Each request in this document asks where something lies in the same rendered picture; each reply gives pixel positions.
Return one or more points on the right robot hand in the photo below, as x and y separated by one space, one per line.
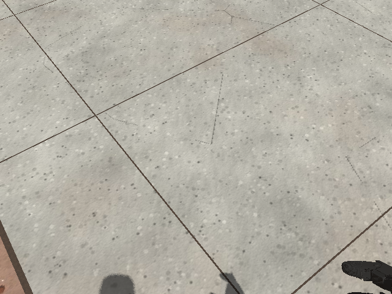
378 272

